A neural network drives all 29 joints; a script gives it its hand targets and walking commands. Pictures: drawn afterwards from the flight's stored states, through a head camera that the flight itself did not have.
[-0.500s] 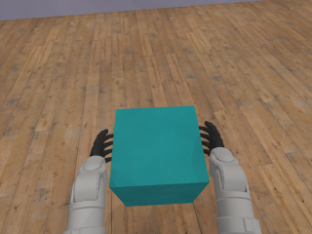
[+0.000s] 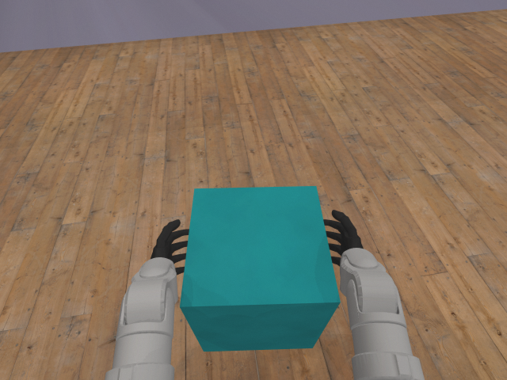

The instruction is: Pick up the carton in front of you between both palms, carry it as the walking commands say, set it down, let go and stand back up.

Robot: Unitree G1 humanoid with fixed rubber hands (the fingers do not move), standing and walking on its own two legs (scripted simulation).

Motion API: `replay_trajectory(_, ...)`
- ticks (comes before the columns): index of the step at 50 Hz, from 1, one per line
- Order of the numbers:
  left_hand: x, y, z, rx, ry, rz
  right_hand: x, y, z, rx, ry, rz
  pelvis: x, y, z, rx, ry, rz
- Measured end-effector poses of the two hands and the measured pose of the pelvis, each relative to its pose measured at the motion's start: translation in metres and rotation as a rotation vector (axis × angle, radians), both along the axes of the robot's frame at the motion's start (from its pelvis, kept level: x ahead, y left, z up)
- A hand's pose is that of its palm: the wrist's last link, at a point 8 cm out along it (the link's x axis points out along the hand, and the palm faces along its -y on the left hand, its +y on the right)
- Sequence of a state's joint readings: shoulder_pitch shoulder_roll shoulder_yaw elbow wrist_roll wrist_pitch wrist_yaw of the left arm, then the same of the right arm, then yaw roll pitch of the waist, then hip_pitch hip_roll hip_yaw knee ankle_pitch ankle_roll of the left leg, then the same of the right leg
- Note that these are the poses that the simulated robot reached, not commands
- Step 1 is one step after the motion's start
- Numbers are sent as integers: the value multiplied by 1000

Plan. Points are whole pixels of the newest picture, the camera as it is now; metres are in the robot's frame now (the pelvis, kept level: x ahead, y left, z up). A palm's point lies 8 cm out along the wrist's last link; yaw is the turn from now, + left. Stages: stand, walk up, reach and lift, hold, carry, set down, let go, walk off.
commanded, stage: carry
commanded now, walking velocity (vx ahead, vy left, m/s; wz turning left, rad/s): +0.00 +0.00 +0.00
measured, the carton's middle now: (257, 273) +0.31 +0.00 -0.04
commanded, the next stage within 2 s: none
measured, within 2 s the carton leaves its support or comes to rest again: neither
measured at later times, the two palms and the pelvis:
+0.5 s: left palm (136, 290) +0.24 +0.18 +0.05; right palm (338, 275) +0.25 -0.12 +0.05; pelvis -0.04 +0.03 +0.00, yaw +0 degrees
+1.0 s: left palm (131, 303) +0.22 +0.18 +0.05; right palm (339, 287) +0.23 -0.12 +0.05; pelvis -0.06 +0.03 +0.00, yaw +0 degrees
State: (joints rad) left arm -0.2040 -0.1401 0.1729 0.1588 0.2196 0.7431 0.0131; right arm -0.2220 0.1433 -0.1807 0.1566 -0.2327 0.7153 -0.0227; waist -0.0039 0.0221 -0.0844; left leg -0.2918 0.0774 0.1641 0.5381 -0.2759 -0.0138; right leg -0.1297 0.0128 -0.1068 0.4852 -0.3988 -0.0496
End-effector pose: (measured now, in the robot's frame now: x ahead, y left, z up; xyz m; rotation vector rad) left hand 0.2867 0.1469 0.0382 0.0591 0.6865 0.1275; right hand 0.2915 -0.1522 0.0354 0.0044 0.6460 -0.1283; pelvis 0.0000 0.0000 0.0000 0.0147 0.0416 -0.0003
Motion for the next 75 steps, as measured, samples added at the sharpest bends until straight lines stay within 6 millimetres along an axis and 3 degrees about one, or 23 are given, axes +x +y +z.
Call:
replay_trajectory(6,-15,6,-6,-19,0,0,-13,6,2,-14,0,-3,-12,5,-1,-2,-17,-2)
replay_trajectory(16,-29,19,12,-21,-44,5,-27,19,19,-20,-43,4,-27,17,1,-15,-36,2)
replay_trajectory(32,-53,36,6,-27,-13,17,-49,36,13,-18,-13,9,-54,32,3,-20,-30,4)
replay_trajectory(67,-67,25,14,-15,-28,8,-66,25,16,-3,-27,-1,-68,25,1,-15,-32,10)
replay_trajectory(75,-69,23,8,-28,-18,6,-67,23,16,-19,-18,-1,-72,21,1,-17,-29,6)
